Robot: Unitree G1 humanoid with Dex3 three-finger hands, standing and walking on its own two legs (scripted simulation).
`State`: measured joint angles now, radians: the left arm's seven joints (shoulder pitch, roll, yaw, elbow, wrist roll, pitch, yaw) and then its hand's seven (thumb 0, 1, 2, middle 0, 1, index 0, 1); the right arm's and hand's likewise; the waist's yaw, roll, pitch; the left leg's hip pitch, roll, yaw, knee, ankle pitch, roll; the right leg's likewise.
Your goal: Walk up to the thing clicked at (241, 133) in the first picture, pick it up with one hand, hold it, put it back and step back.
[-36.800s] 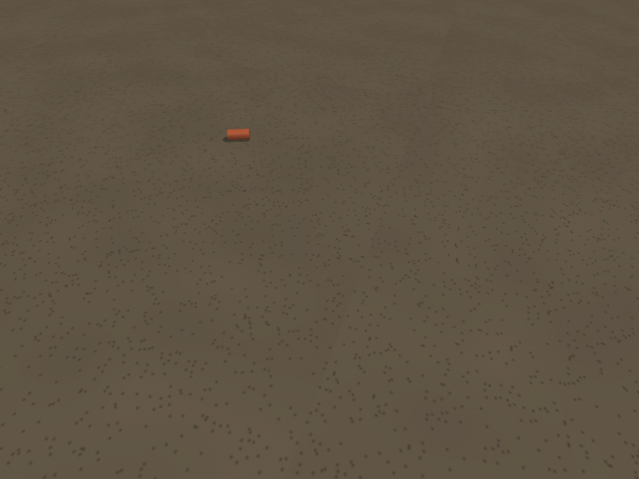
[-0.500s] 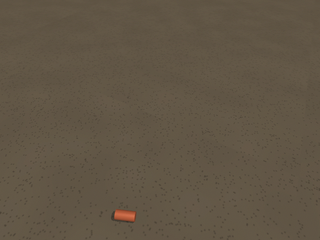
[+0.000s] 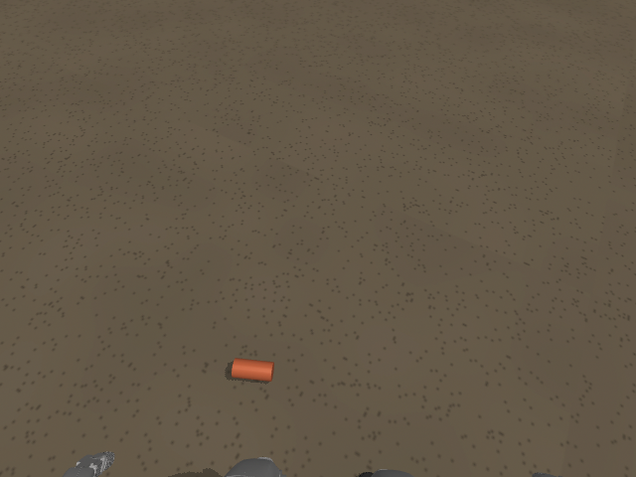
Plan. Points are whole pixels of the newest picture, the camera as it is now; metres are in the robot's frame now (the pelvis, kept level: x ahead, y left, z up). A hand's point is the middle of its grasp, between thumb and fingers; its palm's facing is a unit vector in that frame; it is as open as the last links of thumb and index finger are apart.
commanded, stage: step back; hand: left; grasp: from above
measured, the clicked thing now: (253, 369) +0.44 +0.19 -0.74
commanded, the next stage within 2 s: none
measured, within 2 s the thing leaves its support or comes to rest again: neither
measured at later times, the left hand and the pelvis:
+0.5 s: hand out of the picture +0.05 +0.30 -0.17, palm faces -0.09 -0.92 -0.38, open 7.4 cm; pelvis -0.08 +0.05 -0.01, yaw -4 degrees
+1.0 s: hand out of the picture -0.07 +0.33 -0.16, palm faces -0.01 -0.95 -0.32, open 7.4 cm; pelvis -0.20 +0.08 +0.00, yaw +0 degrees
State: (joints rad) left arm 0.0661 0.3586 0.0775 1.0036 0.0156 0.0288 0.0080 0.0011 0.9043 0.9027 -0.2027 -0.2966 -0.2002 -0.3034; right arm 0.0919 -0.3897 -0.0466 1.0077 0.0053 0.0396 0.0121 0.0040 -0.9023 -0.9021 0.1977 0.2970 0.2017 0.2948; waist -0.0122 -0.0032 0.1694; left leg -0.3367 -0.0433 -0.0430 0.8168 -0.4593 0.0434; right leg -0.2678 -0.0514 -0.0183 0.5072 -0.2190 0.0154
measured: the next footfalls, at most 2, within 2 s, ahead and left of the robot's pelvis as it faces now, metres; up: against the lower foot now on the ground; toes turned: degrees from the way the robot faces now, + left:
left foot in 0.06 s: +0.01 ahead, +0.12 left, +0.00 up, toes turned -1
right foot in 0.50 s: -0.05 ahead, -0.06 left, +0.00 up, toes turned +0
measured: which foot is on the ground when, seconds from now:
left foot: up 0.00-0.04, down 0.06-0.56, up 0.58-0.86, down 0.88-1.00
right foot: down 0.00-0.08, up 0.10-0.48, down 0.50-0.90, up 0.92-1.00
